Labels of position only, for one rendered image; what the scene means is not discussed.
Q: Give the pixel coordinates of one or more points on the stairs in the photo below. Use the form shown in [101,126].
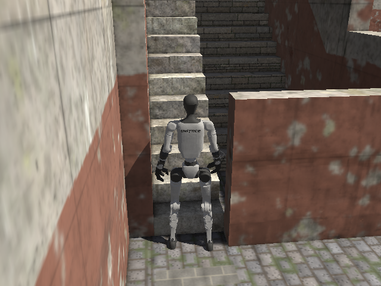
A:
[175,71]

